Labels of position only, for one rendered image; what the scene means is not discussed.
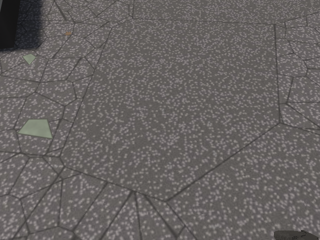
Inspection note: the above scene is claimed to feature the robot right hand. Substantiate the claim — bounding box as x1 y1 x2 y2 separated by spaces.
274 230 319 240

